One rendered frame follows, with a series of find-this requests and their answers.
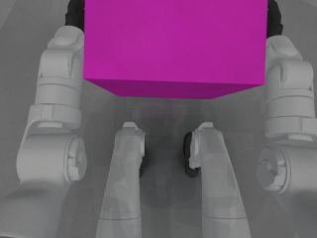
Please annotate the carton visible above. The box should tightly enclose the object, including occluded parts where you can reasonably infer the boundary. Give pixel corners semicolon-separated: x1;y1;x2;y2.
83;0;268;99

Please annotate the left robot hand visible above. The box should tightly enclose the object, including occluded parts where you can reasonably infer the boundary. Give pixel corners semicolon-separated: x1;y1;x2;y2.
65;0;85;33

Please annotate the right robot forearm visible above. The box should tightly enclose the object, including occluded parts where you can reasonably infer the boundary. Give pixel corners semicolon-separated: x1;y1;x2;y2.
264;35;317;149

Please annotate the robot right upper arm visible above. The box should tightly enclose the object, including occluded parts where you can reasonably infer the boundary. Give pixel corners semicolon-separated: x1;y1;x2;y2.
256;144;317;238

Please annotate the left robot forearm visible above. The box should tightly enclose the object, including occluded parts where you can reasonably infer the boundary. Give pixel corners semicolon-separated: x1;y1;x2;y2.
16;25;84;178

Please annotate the robot left upper arm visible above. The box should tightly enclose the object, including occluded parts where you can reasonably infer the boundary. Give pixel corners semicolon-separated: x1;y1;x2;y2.
0;134;87;238

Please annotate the robot right thigh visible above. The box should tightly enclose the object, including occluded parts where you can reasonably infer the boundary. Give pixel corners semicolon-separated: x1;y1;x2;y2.
191;127;252;238

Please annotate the robot right shin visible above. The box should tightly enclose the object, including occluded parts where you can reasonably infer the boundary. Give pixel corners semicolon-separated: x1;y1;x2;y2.
188;122;224;169

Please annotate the right robot hand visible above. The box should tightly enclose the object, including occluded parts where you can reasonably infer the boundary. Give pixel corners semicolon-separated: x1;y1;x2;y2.
266;0;283;38

